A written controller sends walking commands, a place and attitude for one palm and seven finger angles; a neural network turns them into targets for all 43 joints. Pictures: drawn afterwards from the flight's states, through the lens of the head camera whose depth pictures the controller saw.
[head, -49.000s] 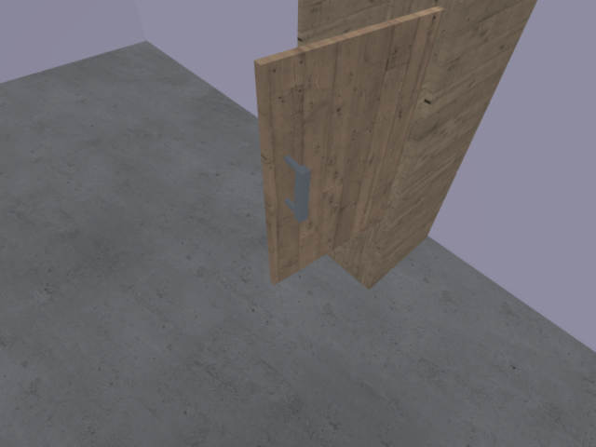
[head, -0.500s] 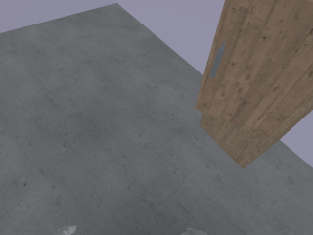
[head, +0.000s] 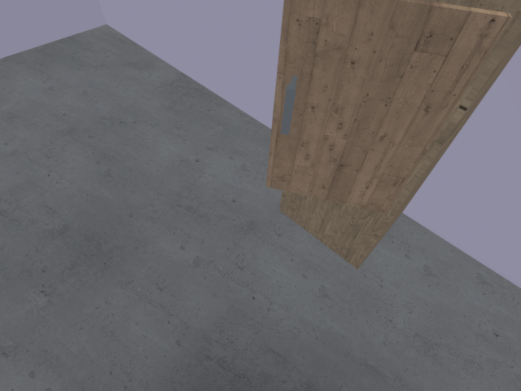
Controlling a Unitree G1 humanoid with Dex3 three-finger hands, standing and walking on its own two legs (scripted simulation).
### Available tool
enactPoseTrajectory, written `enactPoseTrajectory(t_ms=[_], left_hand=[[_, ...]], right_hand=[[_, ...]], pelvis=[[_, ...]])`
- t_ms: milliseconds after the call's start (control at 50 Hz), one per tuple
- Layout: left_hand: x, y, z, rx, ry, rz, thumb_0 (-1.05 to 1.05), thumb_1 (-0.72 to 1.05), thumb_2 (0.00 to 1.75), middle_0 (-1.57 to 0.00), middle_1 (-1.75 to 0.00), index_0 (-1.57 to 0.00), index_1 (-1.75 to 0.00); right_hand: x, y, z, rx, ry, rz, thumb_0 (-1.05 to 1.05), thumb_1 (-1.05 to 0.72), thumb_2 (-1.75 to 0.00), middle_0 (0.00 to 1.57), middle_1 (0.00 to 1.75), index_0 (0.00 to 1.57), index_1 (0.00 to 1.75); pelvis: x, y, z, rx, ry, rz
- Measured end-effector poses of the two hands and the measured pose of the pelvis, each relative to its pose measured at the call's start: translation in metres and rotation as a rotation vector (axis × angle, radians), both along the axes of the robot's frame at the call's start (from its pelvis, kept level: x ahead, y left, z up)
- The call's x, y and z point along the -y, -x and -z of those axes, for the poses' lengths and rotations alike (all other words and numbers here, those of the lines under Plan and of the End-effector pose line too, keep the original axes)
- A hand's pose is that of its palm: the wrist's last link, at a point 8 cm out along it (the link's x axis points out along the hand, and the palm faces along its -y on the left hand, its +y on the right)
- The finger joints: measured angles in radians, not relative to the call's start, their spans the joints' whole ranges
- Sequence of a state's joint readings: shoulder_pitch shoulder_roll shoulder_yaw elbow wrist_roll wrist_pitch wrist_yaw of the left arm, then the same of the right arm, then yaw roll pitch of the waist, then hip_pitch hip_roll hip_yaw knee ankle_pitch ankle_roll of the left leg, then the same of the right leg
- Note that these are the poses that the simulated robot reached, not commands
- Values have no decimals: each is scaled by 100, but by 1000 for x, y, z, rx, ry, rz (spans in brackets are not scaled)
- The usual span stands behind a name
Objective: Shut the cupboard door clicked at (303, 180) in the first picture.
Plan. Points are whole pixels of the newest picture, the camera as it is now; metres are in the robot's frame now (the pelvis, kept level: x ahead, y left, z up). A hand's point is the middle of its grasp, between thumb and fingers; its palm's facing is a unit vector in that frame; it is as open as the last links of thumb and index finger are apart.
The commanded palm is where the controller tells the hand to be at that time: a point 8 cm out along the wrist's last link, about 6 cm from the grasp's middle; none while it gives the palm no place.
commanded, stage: turn to face it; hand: left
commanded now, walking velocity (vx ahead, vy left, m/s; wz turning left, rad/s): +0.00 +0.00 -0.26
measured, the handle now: (289, 105) +0.72 -0.02 +0.01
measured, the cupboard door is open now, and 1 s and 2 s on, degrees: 29 29 29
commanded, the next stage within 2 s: take the last steps up to it in 0.10 s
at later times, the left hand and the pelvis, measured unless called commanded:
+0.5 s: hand out of the picture +0.09 +0.15 -0.15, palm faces -0.11 -0.97 -0.21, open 7.4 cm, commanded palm none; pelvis +0.04 -0.03 +0.01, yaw -8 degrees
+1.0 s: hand (218, 299) +0.30 +0.10 -0.15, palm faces -0.21 -0.96 -0.20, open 7.4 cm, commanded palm none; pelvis +0.18 -0.07 +0.01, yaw -12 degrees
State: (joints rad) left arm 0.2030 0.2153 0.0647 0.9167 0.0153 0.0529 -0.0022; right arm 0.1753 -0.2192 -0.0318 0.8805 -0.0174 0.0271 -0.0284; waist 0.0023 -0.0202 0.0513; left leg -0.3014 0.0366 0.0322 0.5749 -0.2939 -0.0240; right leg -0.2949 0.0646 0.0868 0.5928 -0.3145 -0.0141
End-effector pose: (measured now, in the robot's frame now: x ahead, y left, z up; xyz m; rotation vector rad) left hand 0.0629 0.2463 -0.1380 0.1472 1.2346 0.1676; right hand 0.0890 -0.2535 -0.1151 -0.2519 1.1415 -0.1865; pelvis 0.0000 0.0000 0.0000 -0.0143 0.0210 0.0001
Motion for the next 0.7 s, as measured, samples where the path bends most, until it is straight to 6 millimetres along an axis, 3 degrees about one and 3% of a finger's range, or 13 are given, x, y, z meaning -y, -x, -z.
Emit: enactPoseTrajectory(t_ms=[100,200,340,400,480,580,700], left_hand=[[-9,-12,-1,-22,4,40,0,90,90,-21,-30,-20,-30],[-6,-26,-11,-20,-7,84,0,91,90,-20,-30,-20,-30],[21,-47,-13,13,-39,163,0,91,90,-20,-30,-19,-30],[33,-43,-17,10,-36,156,0,91,90,-20,-30,-20,-30],[44,-29,-17,-52,-17,145,0,90,90,-20,-30,-20,-30],[50,-17,-5,-157,25,130,0,90,90,-20,-30,-20,-30],[44,-32,22,-258,65,121,0,90,90,-21,-30,-20,-30]], right_hand=[[-15,23,-5,-34,-4,23,1,-91,-90,20,30,20,30],[-18,52,0,-98,-35,79,1,-90,-90,20,30,20,30],[4,95,27,-178,-93,184,1,-90,-90,20,30,21,30],[16,100,29,-221,-93,202,1,-90,-90,20,30,20,30],[28,80,16,-195,-79,208,1,-91,-90,20,30,20,30],[32,34,6,-128,-56,195,1,-91,-90,19,30,20,30],[22,-23,8,-41,-16,174,1,-91,-90,19,30,20,30]], pelvis=[[-5,-1,-6,9,-3,47],[-3,-1,-12,11,9,82],[19,-6,1,7,-12,127],[24,-14,-2,13,3,124],[28,-30,-10,13,-7,132],[29,-57,-10,11,-2,139],[22,-97,6,23,0,172]])
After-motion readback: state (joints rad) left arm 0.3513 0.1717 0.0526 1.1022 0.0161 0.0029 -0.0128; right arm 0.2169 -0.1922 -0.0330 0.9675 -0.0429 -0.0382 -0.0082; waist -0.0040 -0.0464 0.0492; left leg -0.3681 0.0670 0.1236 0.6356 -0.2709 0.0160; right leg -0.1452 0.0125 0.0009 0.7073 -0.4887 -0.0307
